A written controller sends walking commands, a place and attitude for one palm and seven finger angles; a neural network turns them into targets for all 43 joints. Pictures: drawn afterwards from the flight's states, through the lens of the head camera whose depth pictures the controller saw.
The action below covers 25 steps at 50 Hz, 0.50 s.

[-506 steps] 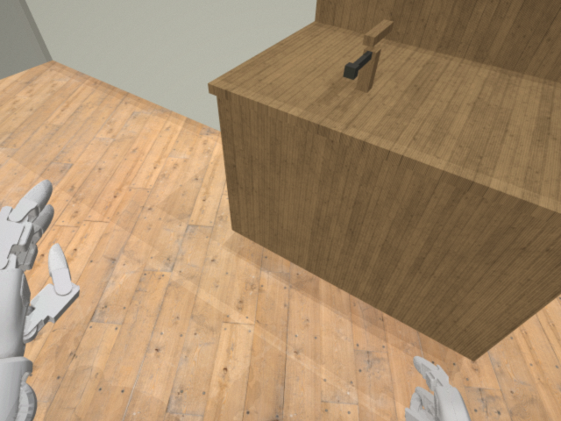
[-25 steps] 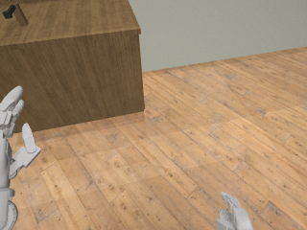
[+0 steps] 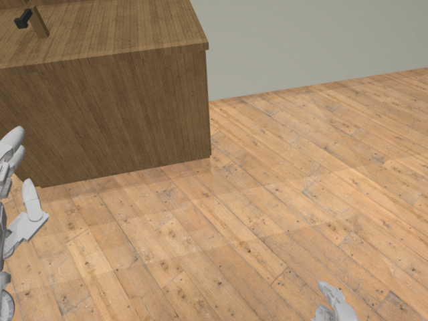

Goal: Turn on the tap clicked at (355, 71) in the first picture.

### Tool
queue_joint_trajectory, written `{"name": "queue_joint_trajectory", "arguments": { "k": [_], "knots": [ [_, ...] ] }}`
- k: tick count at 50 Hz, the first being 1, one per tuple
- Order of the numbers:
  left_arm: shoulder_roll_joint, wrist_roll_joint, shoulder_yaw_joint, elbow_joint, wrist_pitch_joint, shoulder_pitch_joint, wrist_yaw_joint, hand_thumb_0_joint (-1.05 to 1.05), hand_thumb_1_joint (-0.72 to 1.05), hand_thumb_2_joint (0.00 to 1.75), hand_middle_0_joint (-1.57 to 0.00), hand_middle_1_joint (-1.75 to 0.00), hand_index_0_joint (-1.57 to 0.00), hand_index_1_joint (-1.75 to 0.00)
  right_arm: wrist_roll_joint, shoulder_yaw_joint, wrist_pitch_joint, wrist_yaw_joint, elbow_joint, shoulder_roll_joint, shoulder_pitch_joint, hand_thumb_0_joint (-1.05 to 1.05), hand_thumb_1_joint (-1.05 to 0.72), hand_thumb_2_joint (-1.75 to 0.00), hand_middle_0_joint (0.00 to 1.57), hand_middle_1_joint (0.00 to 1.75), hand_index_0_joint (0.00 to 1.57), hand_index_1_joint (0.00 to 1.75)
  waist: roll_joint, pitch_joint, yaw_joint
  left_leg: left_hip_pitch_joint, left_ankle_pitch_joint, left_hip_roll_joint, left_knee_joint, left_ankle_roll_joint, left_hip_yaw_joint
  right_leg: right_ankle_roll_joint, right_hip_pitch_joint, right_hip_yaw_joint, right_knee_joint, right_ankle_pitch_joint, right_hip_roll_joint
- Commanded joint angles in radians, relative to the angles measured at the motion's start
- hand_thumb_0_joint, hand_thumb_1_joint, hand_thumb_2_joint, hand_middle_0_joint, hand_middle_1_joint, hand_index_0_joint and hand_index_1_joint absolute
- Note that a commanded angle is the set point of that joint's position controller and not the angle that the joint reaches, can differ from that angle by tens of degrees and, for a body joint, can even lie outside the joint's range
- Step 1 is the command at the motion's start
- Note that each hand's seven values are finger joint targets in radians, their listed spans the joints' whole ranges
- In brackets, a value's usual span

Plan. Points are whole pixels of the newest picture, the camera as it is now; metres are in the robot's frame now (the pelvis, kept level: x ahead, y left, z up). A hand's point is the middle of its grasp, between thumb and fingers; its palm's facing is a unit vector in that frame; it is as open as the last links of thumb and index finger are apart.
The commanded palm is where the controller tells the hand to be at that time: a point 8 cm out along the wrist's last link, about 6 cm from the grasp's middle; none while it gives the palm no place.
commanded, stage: take the last steps up to it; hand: left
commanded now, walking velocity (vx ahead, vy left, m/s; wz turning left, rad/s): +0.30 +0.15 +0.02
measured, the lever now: (21, 23) +1.00 +0.75 +0.12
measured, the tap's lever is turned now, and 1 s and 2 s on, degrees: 0 0 0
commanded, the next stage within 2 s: none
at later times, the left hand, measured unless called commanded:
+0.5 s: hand (25, 144) +0.34 +0.32 +0.19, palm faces +0.37 -0.82 -0.45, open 7.4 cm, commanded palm +0.27 +0.36 +0.19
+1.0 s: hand (19, 105) +0.44 +0.40 +0.18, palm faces +0.38 -0.81 -0.44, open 7.4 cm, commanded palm +0.39 +0.44 +0.19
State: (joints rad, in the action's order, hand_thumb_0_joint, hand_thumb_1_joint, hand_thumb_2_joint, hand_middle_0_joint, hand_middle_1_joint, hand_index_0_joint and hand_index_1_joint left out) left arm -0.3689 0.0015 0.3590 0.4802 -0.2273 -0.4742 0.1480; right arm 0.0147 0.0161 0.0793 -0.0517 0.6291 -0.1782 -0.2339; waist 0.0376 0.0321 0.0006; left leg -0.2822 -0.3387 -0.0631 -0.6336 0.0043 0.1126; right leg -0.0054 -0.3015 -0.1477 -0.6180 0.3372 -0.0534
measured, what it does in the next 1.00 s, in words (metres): walks ahead: left foot, then right foot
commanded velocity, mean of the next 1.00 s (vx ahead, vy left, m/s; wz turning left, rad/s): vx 0.30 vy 0.15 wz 0.01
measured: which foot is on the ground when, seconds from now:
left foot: down 0.00-0.00, up 0.02-0.30, down 0.32-0.66, up 0.68-0.94, down 0.96-1.00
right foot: down 0.00-0.34, up 0.36-0.64, down 0.66-0.96, up 0.98-1.00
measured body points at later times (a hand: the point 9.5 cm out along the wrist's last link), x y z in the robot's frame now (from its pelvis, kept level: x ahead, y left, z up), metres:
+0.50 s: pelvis +0.10 +0.09 +0.01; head +0.15 +0.10 +0.46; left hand +0.31 +0.36 +0.21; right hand +0.28 -0.13 -0.08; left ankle +0.13 +0.18 -0.72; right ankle +0.08 -0.04 -0.66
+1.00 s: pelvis +0.22 +0.17 +0.00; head +0.27 +0.18 +0.44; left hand +0.42 +0.44 +0.21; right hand +0.39 -0.10 -0.08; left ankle +0.28 +0.29 -0.73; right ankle +0.18 +0.00 -0.71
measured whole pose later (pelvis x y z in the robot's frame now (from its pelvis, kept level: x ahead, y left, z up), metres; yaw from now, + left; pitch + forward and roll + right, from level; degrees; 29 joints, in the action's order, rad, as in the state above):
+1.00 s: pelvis +0.22 +0.17 +0.00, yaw +0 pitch -1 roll +1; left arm -0.40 -0.01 0.39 0.60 -0.27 -0.47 0.15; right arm 0.01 0.08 0.06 -0.06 0.59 -0.24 -0.19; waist -0.06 0.11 -0.01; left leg -0.36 -0.21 -0.08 -0.62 0.01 0.17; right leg 0.05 -0.28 -0.09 -0.80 0.46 -0.18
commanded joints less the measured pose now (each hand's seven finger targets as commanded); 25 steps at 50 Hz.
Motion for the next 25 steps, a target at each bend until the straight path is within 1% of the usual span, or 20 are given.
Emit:
{"name": "queue_joint_trajectory", "arguments": {
  "k": [1, 2, 3, 4, 5, 7, 9, 10, 11, 13, 14, 15, 16, 17, 18, 19, 20, 22, 23, 25],
  "knots": [
    [-0.200, -0.029, 0.147, 0.146, -0.063, 0.112, 0.019, 0.00, 0.90, 0.90, -0.20, -0.30, -0.20, -0.30, -0.002, 0.060, 0.034, 0.006, -0.137, -0.147, 0.118, 0.00, -0.90, -0.90, 0.20, 0.30, 0.20, 0.30, -0.295, -0.063, -0.014, -0.455, -0.133, 0.003, -0.504, -0.013, -0.118, -0.184, 0.296, 0.681, 0.402, 0.048, -0.417],
    [-0.203, -0.033, 0.154, 0.128, -0.068, 0.085, 0.013, 0.00, 0.90, 0.90, -0.20, -0.30, -0.20, -0.30, -0.002, 0.055, 0.027, 0.008, -0.129, -0.134, 0.118, 0.00, -0.90, -0.90, 0.20, 0.30, 0.20, 0.30, -0.249, -0.026, -0.009, -0.474, -0.093, -0.024, -0.570, -0.022, -0.147, -0.205, 0.258, 0.653, 0.395, 0.048, -0.417],
    [-0.191, -0.034, 0.148, 0.140, -0.080, 0.068, 0.007, 0.00, 0.90, 0.90, -0.20, -0.30, -0.20, -0.30, -0.001, 0.048, 0.015, 0.010, -0.120, -0.128, 0.115, 0.00, -0.90, -0.90, 0.20, 0.30, 0.20, 0.30, -0.191, -0.010, -0.004, -0.477, -0.046, -0.044, -0.588, -0.031, -0.149, -0.197, 0.236, 0.533, 0.378, -0.037, -0.392],
    [-0.194, -0.029, 0.151, 0.151, -0.085, 0.070, 0.004, 0.00, 0.90, 0.90, -0.20, -0.30, -0.20, -0.30, -0.001, 0.040, 0.001, 0.010, -0.116, -0.125, 0.130, 0.00, -0.90, -0.90, 0.20, 0.30, 0.20, 0.30, -0.127, -0.025, -0.007, -0.460, -0.031, -0.057, -0.548, -0.032, -0.140, -0.183, 0.227, 0.435, 0.356, -0.121, -0.365],
    [-0.175, -0.025, 0.137, 0.145, -0.094, 0.046, 0.004, 0.00, 0.90, 0.90, -0.20, -0.30, -0.20, -0.30, -0.004, 0.032, -0.005, 0.010, -0.120, -0.114, 0.132, 0.00, -0.90, -0.90, 0.20, 0.30, 0.20, 0.30, -0.137, -0.028, -0.006, -0.436, -0.006, -0.066, -0.491, -0.032, -0.121, -0.165, 0.218, 0.337, 0.341, -0.217, -0.338],
    [-0.170, -0.020, 0.138, 0.149, -0.100, 0.018, 0.009, 0.00, 0.90, 0.90, -0.20, -0.30, -0.20, -0.30, -0.009, 0.029, -0.011, 0.011, -0.132, -0.108, 0.129, 0.00, -0.90, -0.90, 0.20, 0.30, 0.20, 0.30, -0.180, -0.058, -0.006, -0.325, 0.018, -0.061, -0.281, -0.026, -0.063, -0.137, 0.192, 0.224, 0.304, -0.336, -0.288],
    [-0.164, -0.021, 0.129, 0.193, -0.095, 0.015, 0.018, 0.00, 0.90, 0.90, -0.20, -0.30, -0.20, -0.30, -0.011, 0.030, -0.006, 0.010, -0.155, -0.098, 0.136, 0.00, -0.90, -0.90, 0.20, 0.30, 0.20, 0.30, -0.205, -0.091, -0.020, -0.202, 0.042, -0.021, -0.106, -0.016, 0.027, -0.122, 0.204, 0.173, 0.287, -0.348, -0.265],
    [-0.165, -0.021, 0.125, 0.223, -0.092, 0.024, 0.023, 0.00, 0.90, 0.90, -0.20, -0.30, -0.20, -0.30, -0.013, 0.029, 0.004, 0.009, -0.167, -0.090, 0.143, 0.00, -0.90, -0.90, 0.20, 0.30, 0.20, 0.30, -0.229, -0.101, -0.035, -0.152, 0.045, 0.000, -0.049, -0.010, 0.057, -0.120, 0.195, 0.175, 0.276, -0.345, -0.259],
    [-0.172, -0.019, 0.131, 0.238, -0.087, 0.033, 0.028, 0.00, 0.90, 0.90, -0.20, -0.30, -0.20, -0.30, -0.016, 0.032, 0.010, 0.006, -0.170, -0.089, 0.140, 0.00, -0.90, -0.90, 0.20, 0.30, 0.20, 0.30, -0.227, -0.105, -0.035, -0.102, 0.063, 0.020, 0.009, -0.008, 0.084, -0.113, 0.188, 0.178, 0.260, -0.340, -0.247],
    [-0.173, -0.014, 0.129, 0.277, -0.084, 0.074, 0.035, 0.00, 0.90, 0.90, -0.20, -0.30, -0.20, -0.30, -0.017, 0.041, 0.019, -0.002, -0.174, -0.095, 0.114, 0.00, -0.90, -0.90, 0.20, 0.30, 0.20, 0.30, -0.193, -0.141, -0.018, 0.012, 0.139, 0.050, 0.132, -0.011, 0.128, -0.084, 0.195, 0.141, 0.191, -0.308, -0.214],
    [-0.171, -0.013, 0.122, 0.274, -0.081, 0.073, 0.035, 0.00, 0.90, 0.90, -0.20, -0.30, -0.20, -0.30, -0.012, 0.050, 0.023, -0.010, -0.177, -0.105, 0.103, 0.00, -0.90, -0.90, 0.20, 0.30, 0.20, 0.30, -0.142, -0.143, -0.007, 0.096, 0.161, 0.041, 0.187, -0.004, 0.121, -0.059, 0.165, 0.112, 0.113, -0.305, -0.190],
    [-0.165, -0.015, 0.114, 0.302, -0.088, 0.098, 0.033, 0.00, 0.90, 0.90, -0.20, -0.30, -0.20, -0.30, -0.005, 0.062, 0.028, -0.015, -0.180, -0.123, 0.081, 0.00, -0.90, -0.90, 0.20, 0.30, 0.20, 0.30, -0.034, -0.178, 0.015, 0.229, 0.187, 0.001, 0.217, 0.023, 0.065, -0.031, 0.079, 0.082, -0.060, -0.317, -0.157],
    [-0.164, -0.019, 0.124, 0.311, -0.091, 0.098, 0.034, 0.00, 0.90, 0.90, -0.20, -0.30, -0.20, -0.30, -0.002, 0.077, 0.029, -0.014, -0.181, -0.152, 0.079, 0.00, -0.90, -0.90, 0.20, 0.30, 0.20, 0.30, 0.180, -0.214, 0.025, 0.371, 0.321, -0.174, 0.233, 0.104, -0.163, 0.021, -0.110, 0.005, -0.299, -0.074, -0.060],
    [-0.171, -0.017, 0.127, 0.297, -0.102, 0.100, 0.032, 0.00, 0.90, 0.90, -0.20, -0.30, -0.20, -0.30, -0.001, 0.076, 0.033, -0.008, -0.185, -0.143, 0.077, 0.00, -0.90, -0.90, 0.20, 0.30, 0.20, 0.30, 0.279, -0.227, 0.016, 0.388, 0.373, -0.317, 0.290, 0.203, -0.381, 0.026, -0.243, 0.030, -0.520, 0.304, -0.004],
    [-0.213, -0.014, 0.152, 0.253, -0.099, 0.088, 0.030, 0.00, 0.90, 0.90, -0.20, -0.30, -0.20, -0.30, -0.007, 0.066, 0.038, -0.008, -0.167, -0.137, 0.094, 0.00, -0.90, -0.90, 0.20, 0.30, 0.20, 0.30, 0.276, -0.200, 0.013, 0.293, 0.219, -0.363, 0.337, 0.260, -0.465, 0.017, -0.295, 0.098, -0.629, 0.300, -0.033],
    [-0.226, -0.023, 0.174, 0.280, -0.102, 0.084, 0.028, 0.00, 0.90, 0.90, -0.20, -0.30, -0.20, -0.30, 0.000, 0.071, 0.044, -0.007, -0.162, -0.127, 0.102, 0.00, -0.90, -0.90, 0.20, 0.30, 0.20, 0.30, 0.232, -0.177, 0.010, 0.292, 0.218, -0.356, 0.317, 0.282, -0.461, 0.020, -0.351, 0.131, -0.641, 0.261, -0.063],
    [-0.200, -0.022, 0.157, 0.302, -0.098, 0.070, 0.022, 0.00, 0.90, 0.90, -0.20, -0.30, -0.20, -0.30, 0.008, 0.072, 0.046, -0.002, -0.154, -0.128, 0.110, 0.00, -0.90, -0.90, 0.20, 0.30, 0.20, 0.30, 0.160, -0.144, 0.010, 0.271, 0.232, -0.327, 0.304, 0.265, -0.371, 0.028, -0.382, 0.123, -0.625, 0.232, -0.081],
    [-0.167, -0.032, 0.147, 0.344, -0.097, 0.008, 0.017, 0.00, 0.90, 0.90, -0.20, -0.30, -0.20, -0.30, 0.013, 0.066, 0.056, 0.006, -0.148, -0.121, 0.112, 0.00, -0.90, -0.90, 0.20, 0.30, 0.20, 0.30, 0.174, -0.145, -0.003, 0.218, 0.263, -0.265, 0.306, 0.223, -0.221, 0.036, -0.337, 0.073, -0.511, 0.153, -0.083],
    [-0.160, -0.036, 0.145, 0.356, -0.097, -0.010, 0.016, 0.00, 0.90, 0.90, -0.20, -0.30, -0.20, -0.30, 0.009, 0.060, 0.063, 0.010, -0.147, -0.119, 0.109, 0.00, -0.90, -0.90, 0.20, 0.30, 0.20, 0.30, 0.194, -0.150, -0.001, 0.180, 0.281, -0.247, 0.316, 0.208, -0.190, 0.037, -0.285, 0.052, -0.440, 0.119, -0.077],
    [-0.158, -0.035, 0.149, 0.319, -0.090, -0.042, 0.015, 0.00, 0.90, 0.90, -0.20, -0.30, -0.20, -0.30, 0.004, 0.054, 0.067, 0.010, -0.147, -0.119, 0.108, 0.00, -0.90, -0.90, 0.20, 0.30, 0.20, 0.30, 0.192, -0.147, -0.003, 0.115, 0.285, -0.223, 0.318, 0.178, -0.130, 0.038, -0.163, 0.010, -0.273, 0.073, -0.054]
  ]
}}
